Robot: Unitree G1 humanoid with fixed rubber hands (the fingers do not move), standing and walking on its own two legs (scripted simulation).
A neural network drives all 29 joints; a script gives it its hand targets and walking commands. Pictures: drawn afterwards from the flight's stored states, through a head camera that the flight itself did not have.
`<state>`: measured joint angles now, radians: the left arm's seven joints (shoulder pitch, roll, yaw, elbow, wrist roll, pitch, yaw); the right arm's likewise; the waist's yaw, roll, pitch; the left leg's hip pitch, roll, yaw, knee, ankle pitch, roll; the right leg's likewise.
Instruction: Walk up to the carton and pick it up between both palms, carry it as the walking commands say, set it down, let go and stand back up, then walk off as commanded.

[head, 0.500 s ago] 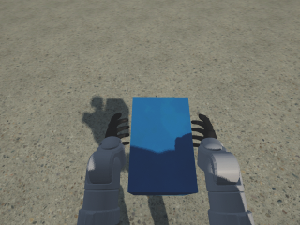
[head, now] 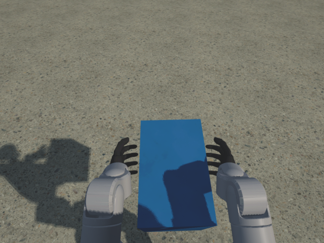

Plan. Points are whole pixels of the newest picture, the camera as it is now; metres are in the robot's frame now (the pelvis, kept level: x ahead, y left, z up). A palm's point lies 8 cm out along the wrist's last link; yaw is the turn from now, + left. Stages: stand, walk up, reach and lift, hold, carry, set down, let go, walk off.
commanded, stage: carry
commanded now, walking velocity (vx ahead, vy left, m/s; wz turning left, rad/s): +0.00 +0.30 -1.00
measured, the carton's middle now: (171, 177) +0.32 +0.02 -0.01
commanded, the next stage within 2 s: none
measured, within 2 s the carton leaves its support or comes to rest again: neither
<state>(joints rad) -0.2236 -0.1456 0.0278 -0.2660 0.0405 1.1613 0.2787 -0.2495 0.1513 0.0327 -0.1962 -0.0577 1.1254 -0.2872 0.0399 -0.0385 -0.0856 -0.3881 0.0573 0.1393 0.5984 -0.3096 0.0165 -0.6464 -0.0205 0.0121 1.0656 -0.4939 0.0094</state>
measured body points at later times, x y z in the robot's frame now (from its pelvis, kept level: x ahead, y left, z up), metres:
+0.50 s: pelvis +0.01 +0.11 +0.00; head +0.06 +0.08 +0.45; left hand +0.35 +0.06 +0.07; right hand +0.24 -0.15 +0.07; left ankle +0.10 +0.25 -0.70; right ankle -0.02 -0.04 -0.73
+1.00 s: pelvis +0.08 +0.20 -0.01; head +0.11 +0.16 +0.44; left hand +0.35 -0.01 +0.06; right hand +0.13 -0.13 +0.05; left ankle +0.16 +0.29 -0.66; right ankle +0.01 +0.14 -0.73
